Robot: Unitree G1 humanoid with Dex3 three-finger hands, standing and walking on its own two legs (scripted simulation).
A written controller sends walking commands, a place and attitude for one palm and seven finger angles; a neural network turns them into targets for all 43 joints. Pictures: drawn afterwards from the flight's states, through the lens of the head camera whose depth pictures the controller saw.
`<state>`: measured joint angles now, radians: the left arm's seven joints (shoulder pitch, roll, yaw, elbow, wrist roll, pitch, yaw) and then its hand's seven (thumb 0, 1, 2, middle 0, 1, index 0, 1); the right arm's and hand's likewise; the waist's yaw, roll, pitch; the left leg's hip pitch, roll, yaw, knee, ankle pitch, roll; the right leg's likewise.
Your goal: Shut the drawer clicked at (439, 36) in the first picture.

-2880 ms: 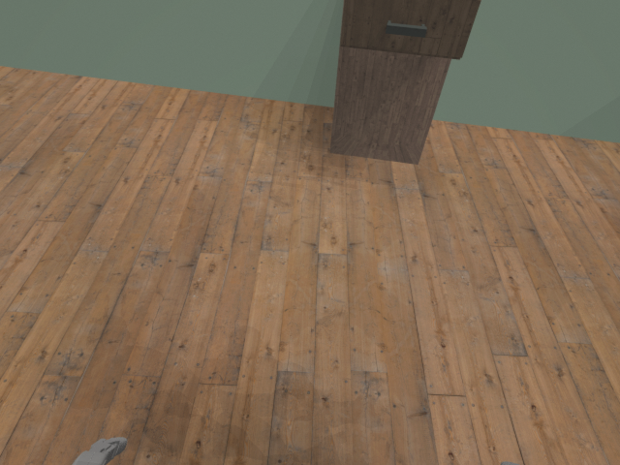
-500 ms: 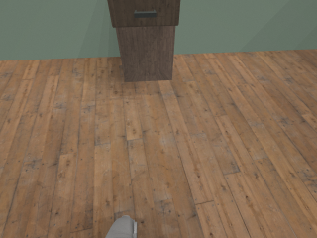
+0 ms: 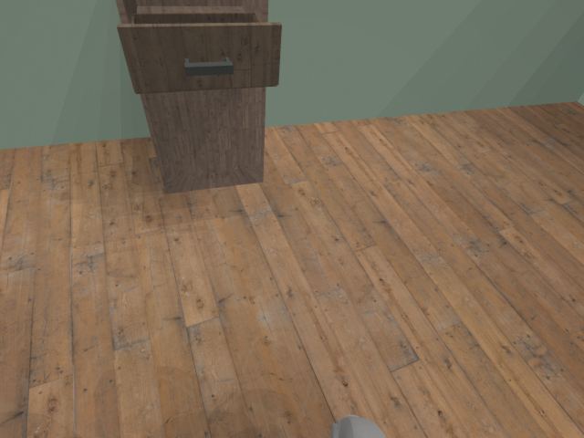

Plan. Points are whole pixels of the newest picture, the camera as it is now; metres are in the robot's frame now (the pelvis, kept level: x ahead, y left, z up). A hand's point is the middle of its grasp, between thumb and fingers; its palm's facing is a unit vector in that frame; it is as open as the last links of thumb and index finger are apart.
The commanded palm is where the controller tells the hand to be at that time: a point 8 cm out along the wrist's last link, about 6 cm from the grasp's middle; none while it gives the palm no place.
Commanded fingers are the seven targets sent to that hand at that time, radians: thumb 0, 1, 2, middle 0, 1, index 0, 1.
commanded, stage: walk to a spot facing it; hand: left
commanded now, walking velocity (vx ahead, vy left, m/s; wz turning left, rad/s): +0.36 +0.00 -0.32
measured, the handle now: (208, 64) +1.02 +0.30 +0.00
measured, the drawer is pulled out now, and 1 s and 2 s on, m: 0.28 0.28 0.28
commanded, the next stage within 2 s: turn to face it in 0.90 s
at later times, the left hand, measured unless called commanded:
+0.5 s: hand (234, 334) +0.32 +0.12 -0.17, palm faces -0.08 -0.97 -0.21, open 7.1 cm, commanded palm none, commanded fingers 0.00 0.90 0.90 -0.20 -0.30 -0.20 -0.30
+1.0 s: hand (235, 263) +0.48 +0.14 -0.18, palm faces -0.12 -0.98 -0.15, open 7.3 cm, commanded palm none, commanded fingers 0.00 0.90 0.90 -0.20 -0.30 -0.20 -0.30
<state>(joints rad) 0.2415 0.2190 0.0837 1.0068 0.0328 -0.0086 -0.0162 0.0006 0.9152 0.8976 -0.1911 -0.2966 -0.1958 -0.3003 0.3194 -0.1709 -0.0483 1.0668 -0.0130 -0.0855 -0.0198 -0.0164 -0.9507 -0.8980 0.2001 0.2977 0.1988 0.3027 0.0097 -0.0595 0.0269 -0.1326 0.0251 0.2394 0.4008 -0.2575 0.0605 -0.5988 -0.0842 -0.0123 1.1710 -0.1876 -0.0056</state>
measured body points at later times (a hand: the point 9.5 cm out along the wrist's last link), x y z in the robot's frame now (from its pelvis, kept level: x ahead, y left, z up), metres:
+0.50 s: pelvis +0.23 -0.06 -0.01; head +0.24 -0.06 +0.44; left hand +0.33 +0.17 -0.16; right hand +0.17 -0.26 -0.17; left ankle +0.20 +0.08 -0.66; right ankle +0.24 -0.13 -0.74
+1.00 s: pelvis +0.45 -0.03 +0.00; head +0.46 -0.02 +0.45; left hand +0.49 +0.20 -0.17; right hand +0.44 -0.27 -0.14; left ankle +0.45 +0.07 -0.74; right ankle +0.43 -0.17 -0.66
